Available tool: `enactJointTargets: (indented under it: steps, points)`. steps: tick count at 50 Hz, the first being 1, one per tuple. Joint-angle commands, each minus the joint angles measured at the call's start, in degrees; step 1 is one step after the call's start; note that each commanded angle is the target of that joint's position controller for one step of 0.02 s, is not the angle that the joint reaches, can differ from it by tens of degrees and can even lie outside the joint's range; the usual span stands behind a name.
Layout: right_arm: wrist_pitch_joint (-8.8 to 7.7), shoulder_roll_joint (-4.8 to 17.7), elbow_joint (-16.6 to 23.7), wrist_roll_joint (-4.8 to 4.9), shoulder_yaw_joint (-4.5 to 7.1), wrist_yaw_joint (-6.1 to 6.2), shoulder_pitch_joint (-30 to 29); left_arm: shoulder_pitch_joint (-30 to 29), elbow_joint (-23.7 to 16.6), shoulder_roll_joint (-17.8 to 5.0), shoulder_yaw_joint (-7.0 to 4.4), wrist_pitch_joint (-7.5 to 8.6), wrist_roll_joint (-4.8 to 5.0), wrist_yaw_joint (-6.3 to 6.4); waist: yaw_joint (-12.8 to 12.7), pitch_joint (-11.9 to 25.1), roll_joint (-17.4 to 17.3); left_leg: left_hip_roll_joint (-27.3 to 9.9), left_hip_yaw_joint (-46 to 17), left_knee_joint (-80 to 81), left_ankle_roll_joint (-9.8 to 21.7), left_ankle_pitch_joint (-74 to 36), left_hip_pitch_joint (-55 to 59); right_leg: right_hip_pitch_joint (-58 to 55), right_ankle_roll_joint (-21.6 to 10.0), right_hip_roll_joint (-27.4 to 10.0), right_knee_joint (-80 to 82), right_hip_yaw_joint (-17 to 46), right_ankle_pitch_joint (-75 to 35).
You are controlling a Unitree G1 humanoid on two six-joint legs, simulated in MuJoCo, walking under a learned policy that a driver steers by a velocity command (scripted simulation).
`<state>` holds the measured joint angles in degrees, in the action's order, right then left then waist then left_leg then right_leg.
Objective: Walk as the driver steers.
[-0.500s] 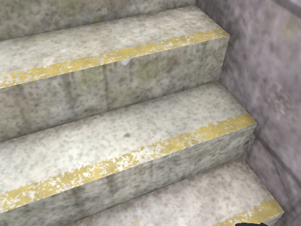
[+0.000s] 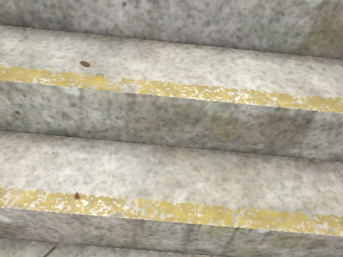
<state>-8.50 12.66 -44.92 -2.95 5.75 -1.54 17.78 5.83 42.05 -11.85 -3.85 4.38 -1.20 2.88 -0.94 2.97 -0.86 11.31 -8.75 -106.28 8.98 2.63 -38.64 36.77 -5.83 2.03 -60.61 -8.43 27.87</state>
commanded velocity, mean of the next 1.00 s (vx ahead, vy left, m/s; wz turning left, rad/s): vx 0.43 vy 0.00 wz -0.25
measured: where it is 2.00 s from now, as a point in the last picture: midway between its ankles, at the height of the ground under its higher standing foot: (178, 188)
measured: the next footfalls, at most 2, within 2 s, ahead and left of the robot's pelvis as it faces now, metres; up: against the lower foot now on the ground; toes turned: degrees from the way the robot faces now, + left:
left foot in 0.22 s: +0.33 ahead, +0.19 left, +0.20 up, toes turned -2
right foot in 0.72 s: +0.51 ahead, -0.13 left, +0.40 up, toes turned -28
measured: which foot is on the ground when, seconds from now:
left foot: up 0.00-0.20, down 0.22-0.76, up 0.78-1.00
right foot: down 0.00-0.24, up 0.26-0.70, down 0.72-1.00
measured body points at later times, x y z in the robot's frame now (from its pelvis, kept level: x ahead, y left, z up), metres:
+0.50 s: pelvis +0.28 +0.08 +0.27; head +0.30 +0.09 +0.72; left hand +0.55 +0.25 +0.20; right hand +0.26 -0.19 +0.15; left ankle +0.29 +0.19 -0.46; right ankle +0.30 -0.05 -0.16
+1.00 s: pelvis +0.42 +0.00 +0.42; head +0.44 -0.01 +0.87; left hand +0.60 +0.21 +0.31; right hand +0.53 -0.28 +0.33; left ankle +0.39 +0.12 -0.08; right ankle +0.48 -0.11 -0.26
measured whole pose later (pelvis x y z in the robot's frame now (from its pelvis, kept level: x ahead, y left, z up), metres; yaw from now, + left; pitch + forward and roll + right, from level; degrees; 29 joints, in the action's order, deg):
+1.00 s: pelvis +0.42 +0.00 +0.42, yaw -12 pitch +1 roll -1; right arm -0.4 11.3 -36.9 -2.5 4.3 2.3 8.5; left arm 11.4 44.5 -11.0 -3.6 2.7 -1.3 2.7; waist 1.0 -1.1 -1.7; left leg 2.2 -0.8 -104.9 1.4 0.5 -43.5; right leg 32.7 -4.5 -7.0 -54.1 -14.7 21.8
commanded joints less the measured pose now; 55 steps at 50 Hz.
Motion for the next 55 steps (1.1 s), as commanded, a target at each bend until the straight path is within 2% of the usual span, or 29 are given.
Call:
enactJointTargets:
  steps: [1,3,6,7,8,9,10,11,12,13,14,15,17,20,26,31,32,34,36,37,38,39,40,42,43,44,47,52,55]
  points:
    - [-0.03,-14.49,18.62,-1.36,-7.79,0.89,-18.59,12.23,11.47,6.14,1.06,3.91,-1.51,-0.59,1.96,-3.73,-2.67,-5.87,-9.52,-38.27,2.81,16.25,-36.82,-18.81,-9.98,-16.68,40.84,39.46,0.64]
    - [2.02,-13.80,20.85,1.23,-9.35,2.22,-21.02,11.19,14.00,7.36,2.10,4.36,-0.51,-1.66,5.87,-11.98,-3.24,-8.93,-4.30,-30.84,0.95,24.36,-39.06,-9.64,-7.37,-14.87,46.67,24.47,-11.92]
    - [3.56,-10.21,28.99,2.55,-9.56,4.07,-36.02,12.88,15.73,-0.37,1.31,5.32,0.64,-2.51,4.16,-15.28,-1.04,-14.85,8.14,-21.86,-1.99,30.89,-38.59,-3.29,-6.91,-12.85,58.05,15.63,-14.84]
    - [3.22,-9.52,31.37,3.12,-10.52,4.48,-36.62,9.74,15.94,-1.28,0.95,4.65,2.10,-2.25,7.04,-14.32,-0.51,-18.27,10.07,4.08,-1.10,29.79,-18.70,7.04,-5.77,-9.07,64.35,9.81,-19.50]
    - [2.51,-8.16,28.68,4.52,-11.56,2.51,-29.47,7.40,12.71,-5.37,0.52,4.95,5.48,-1.29,8.09,-4.56,-5.30,-16.74,13.56,28.64,-0.91,14.30,21.73,22.41,-8.88,-5.99,70.36,8.10,-24.88]
    - [2.48,-4.16,21.68,5.20,-8.91,2.78,-17.36,13.22,10.57,-9.73,0.40,7.57,6.57,-1.84,7.66,9.81,-6.25,-9.79,18.52,25.46,-2.42,15.90,41.97,15.32,-12.59,-7.01,60.40,10.43,-65.56]
    - [4.07,-1.15,18.45,2.06,-6.14,3.54,-0.46,6.62,7.67,-21.04,-3.50,9.45,6.79,-3.20,16.89,21.20,2.15,-9.09,14.69,26.29,-3.34,18.59,44.09,-2.29,-11.29,-13.39,46.37,13.26,-114.39]
    - [5.09,3.96,18.36,1.39,-3.83,3.00,3.21,5.95,7.31,-24.01,-5.76,9.00,4.93,-4.31,20.86,27.70,5.25,-6.93,12.92,43.51,-4.40,25.01,37.38,-20.02,-7.36,-12.42,27.55,13.98,-120.08]
    - [3.86,9.06,15.45,0.06,-2.15,2.82,1.72,7.93,4.03,-14.50,-4.89,8.73,2.82,-5.26,14.39,30.38,-9.06,-19.44,-7.69,57.38,1.23,17.72,46.96,-9.47,-1.19,-5.94,0.68,15.47,-87.45]
    - [3.08,12.86,14.87,0.09,-0.83,3.39,1.15,11.24,1.49,-6.47,-3.30,7.26,1.37,-5.64,11.20,37.86,-21.05,-35.49,-34.88,71.39,6.57,-1.17,50.56,1.92,2.38,6.62,-32.15,20.91,-26.56]
    - [3.66,8.88,13.83,1.37,-1.01,2.82,-3.24,12.86,0.07,-1.84,-2.49,5.90,-2.05,-4.81,6.93,36.64,-10.96,-34.44,-31.44,73.14,3.19,5.68,44.36,8.16,2.57,5.12,-50.95,25.73,-25.82]
    - [4.05,4.14,10.39,3.00,-2.14,2.92,-10.19,8.51,-2.84,1.73,-2.31,4.37,-2.58,-4.30,2.58,24.30,-8.76,-32.28,-22.12,71.20,0.14,16.43,34.36,15.77,1.34,2.07,-53.96,20.45,-31.97]
    - [3.33,-2.14,3.64,2.51,-3.37,2.68,-15.03,7.84,-4.59,4.83,-0.51,2.09,-3.20,-3.00,-3.35,2.10,-5.07,-25.18,-3.14,73.98,-4.50,18.36,18.66,23.63,-0.12,-0.77,-52.23,17.88,-29.28]
    - [1.37,-7.18,-2.27,1.73,-4.49,2.36,-10.34,6.49,-6.48,5.72,1.08,-1.98,-1.39,-2.11,-5.77,-6.41,-0.56,-26.93,5.87,81.61,-4.84,4.69,16.39,30.60,1.86,-0.77,-55.57,17.19,-20.73]
    - [-0.01,2.41,-5.22,-0.03,-2.32,3.09,-2.07,-5.29,-12.60,4.13,0.83,-4.84,-1.09,1.44,-4.28,-6.72,2.64,-33.08,13.92,92.45,-1.58,-3.91,29.98,44.12,0.35,-0.45,-69.23,13.38,-10.70]
    - [1.68,5.18,-9.11,0.43,-1.79,4.12,9.96,-17.87,-21.80,5.97,3.43,-8.01,-2.36,-0.59,0.86,-5.41,-3.55,-26.90,18.61,99.34,-0.60,-6.68,41.31,44.52,-0.55,-4.65,-50.45,5.15,-4.78]
    - [2.36,6.73,-7.62,1.16,-1.76,4.26,7.99,-16.53,-21.81,4.98,4.19,-8.20,-2.51,-1.83,1.88,-3.53,-4.16,-25.87,20.63,102.69,1.64,-12.97,41.69,37.55,0.34,-6.06,-38.27,0.40,-2.70]
    - [3.61,6.89,-8.02,2.76,-1.79,4.52,9.66,-18.01,-22.61,7.28,5.51,-8.08,0.46,-2.99,3.21,-1.20,-5.35,-26.76,20.72,106.31,2.66,-34.54,42.43,18.72,-2.35,-6.05,-17.09,-5.44,3.45]
    - [2.32,11.11,-7.77,3.66,-1.70,3.69,11.66,2.53,-14.04,5.42,3.69,-6.85,2.07,-2.63,-1.43,12.44,-12.50,-29.89,19.20,87.12,0.38,-96.66,43.27,-10.39,-3.74,4.08,-11.21,-8.73,1.40]
    - [0.56,14.68,-6.99,5.56,-0.57,1.62,7.61,12.66,-11.98,2.50,2.68,-5.66,1.46,-2.13,-6.96,18.67,-15.54,-27.95,19.28,75.47,-2.28,-92.21,42.60,-21.64,-5.07,2.31,1.85,-1.64,-9.06]
    - [-1.30,12.81,-4.22,5.57,-1.32,-0.68,9.77,17.29,-8.67,-2.10,1.33,-5.24,-0.29,-0.68,-8.24,23.73,-10.11,-21.72,15.12,59.58,-6.37,-74.86,23.39,-35.42,-11.96,-9.47,2.51,21.87,-16.75]
    - [-1.21,11.64,-1.01,6.33,-0.83,-2.41,1.49,17.26,-10.43,-6.18,-0.46,-6.23,-2.23,0.62,-12.58,27.69,8.22,-9.37,13.36,32.26,-8.60,-1.63,12.40,-37.95,-17.97,-22.28,26.41,43.60,-27.85]
    - [0.18,7.54,1.03,4.32,-0.63,-2.12,-1.95,11.07,-12.31,-9.46,-2.01,-6.05,-1.57,0.62,-11.09,29.49,3.81,-7.04,0.75,2.69,-10.12,11.11,9.53,-31.94,-18.04,-24.06,32.10,48.17,-25.82]
    - [3.04,0.95,7.79,2.57,-1.14,0.72,-7.14,2.17,-7.77,-7.48,-1.81,-4.73,-0.26,0.55,-2.25,14.38,-4.14,-13.45,2.48,-2.23,-8.90,3.76,-0.45,-20.48,-11.09,-23.53,27.80,36.57,-5.81]
    - [4.28,-1.38,8.16,0.36,-1.92,1.47,-5.13,1.26,-4.62,-2.38,-0.41,-3.36,0.36,0.39,1.08,1.67,-3.97,-14.10,1.98,4.50,-7.77,2.21,-1.51,-10.72,-7.62,-19.26,24.09,28.64,-3.40]
    - [4.98,-1.85,6.75,-0.54,-1.83,1.96,-0.46,-1.48,-3.39,0.95,0.47,-2.83,0.28,-0.20,3.83,-2.42,-1.57,-12.41,3.34,1.01,-6.66,2.73,-1.66,-5.30,-7.30,-18.22,22.74,23.87,-2.92]
    - [8.13,-3.52,6.81,0.51,-1.99,3.71,1.87,-1.92,-1.93,3.55,1.63,-0.46,-0.20,-0.60,6.49,-4.72,2.76,-9.68,4.89,-1.87,-6.63,-0.51,-4.47,-1.91,-5.67,-18.90,23.83,13.55,-8.60]
    - [11.24,0.68,11.42,-1.10,-0.71,5.39,-4.57,0.21,-4.43,-1.70,0.10,0.97,-0.95,0.60,6.06,-1.21,5.71,-12.98,7.76,2.38,-9.53,-4.41,-7.05,-8.73,-5.20,-25.02,30.84,7.92,-9.38]
    - [12.23,0.57,14.37,0.48,-1.17,5.27,-9.36,2.08,-6.64,-6.05,-0.67,-0.61,-2.08,2.22,3.81,-0.45,9.06,-16.16,11.71,27.70,-10.19,8.77,-2.27,-15.17,-3.65,-25.16,35.28,1.63,-11.44]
